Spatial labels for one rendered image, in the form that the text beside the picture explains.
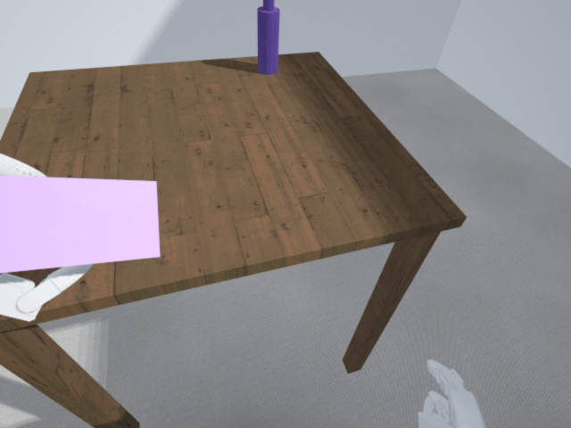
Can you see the left robot hand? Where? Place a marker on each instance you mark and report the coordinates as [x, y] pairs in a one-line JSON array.
[[19, 298]]

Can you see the table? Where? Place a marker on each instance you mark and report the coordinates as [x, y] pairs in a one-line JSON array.
[[254, 173]]

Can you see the right robot hand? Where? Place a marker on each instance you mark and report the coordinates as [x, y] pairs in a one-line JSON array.
[[461, 410]]

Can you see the sponge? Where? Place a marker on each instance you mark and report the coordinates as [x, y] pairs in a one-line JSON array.
[[53, 222]]

